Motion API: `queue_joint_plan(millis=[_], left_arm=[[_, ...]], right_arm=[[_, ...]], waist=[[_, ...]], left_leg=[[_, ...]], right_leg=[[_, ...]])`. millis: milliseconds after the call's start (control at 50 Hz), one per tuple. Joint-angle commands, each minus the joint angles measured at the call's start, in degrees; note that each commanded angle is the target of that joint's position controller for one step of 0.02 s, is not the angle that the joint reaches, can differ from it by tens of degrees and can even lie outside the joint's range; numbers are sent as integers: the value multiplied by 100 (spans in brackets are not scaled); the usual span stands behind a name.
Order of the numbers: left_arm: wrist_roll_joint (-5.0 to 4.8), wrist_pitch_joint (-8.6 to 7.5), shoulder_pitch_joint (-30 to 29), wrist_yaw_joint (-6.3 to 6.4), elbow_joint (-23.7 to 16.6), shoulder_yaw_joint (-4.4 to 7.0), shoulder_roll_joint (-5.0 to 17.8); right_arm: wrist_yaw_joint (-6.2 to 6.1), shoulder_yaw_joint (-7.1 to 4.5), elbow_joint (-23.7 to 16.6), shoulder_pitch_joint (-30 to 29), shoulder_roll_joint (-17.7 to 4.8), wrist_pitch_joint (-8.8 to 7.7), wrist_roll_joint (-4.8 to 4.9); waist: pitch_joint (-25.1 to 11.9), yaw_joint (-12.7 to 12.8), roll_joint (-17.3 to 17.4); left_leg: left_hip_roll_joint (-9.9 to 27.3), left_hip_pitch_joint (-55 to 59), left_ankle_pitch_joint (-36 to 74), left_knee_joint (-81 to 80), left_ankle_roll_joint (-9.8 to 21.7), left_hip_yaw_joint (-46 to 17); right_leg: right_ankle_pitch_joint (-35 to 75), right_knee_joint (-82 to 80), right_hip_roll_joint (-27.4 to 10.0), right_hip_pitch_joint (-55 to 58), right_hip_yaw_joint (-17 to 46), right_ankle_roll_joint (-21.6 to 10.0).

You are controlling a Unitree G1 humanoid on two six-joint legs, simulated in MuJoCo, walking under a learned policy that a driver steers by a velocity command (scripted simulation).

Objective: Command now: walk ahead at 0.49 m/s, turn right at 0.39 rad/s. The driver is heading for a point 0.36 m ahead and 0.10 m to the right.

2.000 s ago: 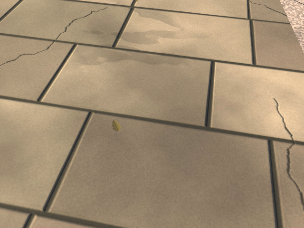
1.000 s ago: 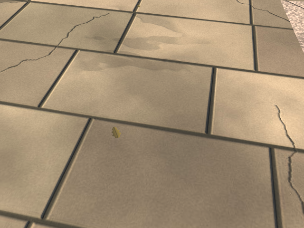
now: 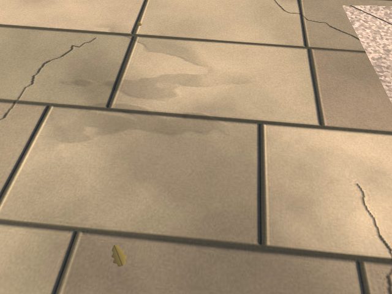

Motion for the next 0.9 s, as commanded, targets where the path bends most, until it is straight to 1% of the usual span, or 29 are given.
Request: queue_joint_plan(millis=[20,100,140,180,200,220,240,260,280,300,320,340,360,380,440,500,540,580,640,680,700,720,740,760,780,800,840,860,900], left_arm=[[-39,-31,-423,-62,-388,-50,40],[-32,-49,-1133,-91,-686,-104,22],[-6,-54,-1075,-78,-722,-66,106],[16,-45,-586,-37,-609,14,250],[22,-50,-104,-20,-473,77,368],[49,-69,491,-5,-292,166,531],[149,-110,1195,39,-88,280,740],[138,-70,1243,116,-209,452,1266],[24,-30,1156,100,-289,464,1534],[-72,-22,926,170,-270,393,1281],[-114,-71,668,181,-212,294,932],[-111,-110,461,191,-193,214,685],[-128,-146,314,219,-208,162,563],[-127,-185,318,224,-190,119,522],[-79,-276,498,212,-96,116,773],[-73,-238,640,226,-47,53,736],[-69,-198,740,250,-2,6,688],[-45,-169,855,280,63,-28,671],[-3,-130,885,322,152,-77,625],[-3,-105,823,345,200,-103,605],[-31,-95,739,360,215,-118,589],[-77,-90,660,373,233,-132,580],[-92,-114,812,382,212,-159,518],[-125,-74,1547,376,362,-163,354],[-138,49,1706,417,581,-167,308],[-118,126,1500,439,588,-156,385],[-73,186,1195,392,592,-180,355],[-71,196,1073,373,625,-180,395],[-84,159,1040,379,705,-225,310]], right_arm=[[-43,-20,-258,130,-482,-102,21],[-136,-18,-117,606,-594,-76,28],[-194,-34,-94,641,-700,-37,16],[-273,-84,-113,543,-863,23,-2],[-283,-118,-162,442,-952,71,-24],[-255,-149,-239,349,-1024,110,-32],[-199,-158,-344,176,-1017,115,14],[-140,-109,-648,266,-556,76,143],[-93,-118,-913,343,-673,68,233],[-100,-118,-946,-165,-687,59,163],[-106,-83,-939,-170,-584,37,159],[-108,-106,-910,-238,-571,88,66],[-105,-117,-845,-150,-559,200,-65],[-85,-110,-804,-2,-472,324,-129],[-23,-105,-797,8,-381,482,-75],[-22,-97,-871,-394,-443,527,-41],[-37,-75,-946,-725,-456,547,-16],[-72,-49,-988,-962,-446,563,8],[-142,-26,-934,-1035,-448,561,21],[-189,-19,-845,-921,-446,534,19],[-208,-7,-763,-769,-410,509,15],[-223,19,-661,-533,-366,454,-3],[-246,-32,-542,-216,-662,382,-42],[-234,-40,-543,-253,-893,356,-29],[-197,16,-547,-426,-681,404,40],[-159,91,-566,-602,-470,437,0],[-145,103,-594,-1012,-498,504,-24],[-163,99,-550,-945,-475,514,18],[-182,86,-393,-735,-476,518,89]], waist=[[486,39,474],[517,-172,503],[380,-71,585],[64,199,811],[-192,423,892],[-509,675,918],[-767,1099,666],[-1417,889,-735],[-1977,632,-511],[-1360,559,302],[-673,363,415],[-328,127,619],[-152,-15,561],[-196,-108,396],[-357,-223,131],[-440,-105,-198],[-435,16,-321],[-420,122,-358],[-337,175,-363],[-245,137,-335],[-202,43,-266],[-197,-124,-75],[-462,-87,303],[-636,357,899],[-668,241,1189],[-493,255,1090],[-85,332,871],[98,229,680],[79,140,458]], left_leg=[[1481,-503,2325,-713,76,-404],[1652,284,3358,-461,24,-60],[1749,708,4697,9,-22,122],[1858,980,6206,861,-63,272],[1908,972,6507,1602,-39,307],[1937,757,6140,2572,1,289],[1812,-104,4908,4051,-74,346],[901,-2099,172,6440,-374,456],[161,-3242,-1799,7660,-460,-709],[643,-3576,-1222,7417,-437,-1182],[808,-3437,-1005,6825,-439,-1164],[983,-3190,-902,6192,-439,-1222],[993,-2851,-836,5858,-456,-1190],[981,-2507,-763,5573,-481,-1180],[846,-2413,-396,4911,-566,-1039],[817,-2561,97,4141,-591,-929],[799,-2571,296,3643,-581,-891],[772,-2499,377,3201,-552,-880],[692,-2178,172,2644,-474,-889],[630,-1850,-85,2145,-368,-901],[613,-1543,52,1650,-308,-896],[711,-944,929,836,-263,-997],[1256,-113,2787,742,-196,-1533],[1968,249,4588,1078,257,-2102],[2287,-98,4539,990,731,-2456],[2206,-505,3802,735,684,-2528],[1592,-1050,1990,543,151,-2069],[1322,-1082,1497,502,-33,-1827],[1127,-790,1448,559,-177,-1648]], right_leg=[[676,-895,85,38,-327,31],[703,-1910,305,163,-840,-102],[313,-2126,550,445,-1028,-270],[-298,-2106,880,999,-1188,-511],[-582,-2170,1031,1477,-1189,-663],[-699,-2452,1131,2179,-1070,-830],[-418,-3068,870,3308,-557,-1065],[787,-3088,-878,5011,1838,-1618],[2653,-3591,-1884,5491,3770,-2484],[3369,-3608,-1675,4944,2617,-2226],[3719,-3724,-1437,4102,1926,-1868],[3477,-3895,-1052,3528,1433,-1458],[3587,-4008,-805,3077,1024,-1237],[3774,-4062,-680,2802,803,-1115],[4756,-4031,-428,2818,370,-937],[4788,-3972,-230,3100,101,-602],[4596,-3947,-217,3261,66,-490],[4445,-3900,-298,3421,100,-498],[4216,-3735,-445,3488,211,-615],[3971,-3528,-553,3451,379,-678],[3715,-3369,-546,3383,438,-625],[3226,-3179,-455,3165,451,-438],[2140,-2945,-192,2836,422,-184],[-204,-2851,252,2577,228,-37],[-1600,-2807,552,2719,50,37],[-1757,-2982,562,2917,86,46],[-1087,-3714,393,3174,295,39],[-793,-3836,290,3132,378,40],[-396,-3943,141,3085,441,34]])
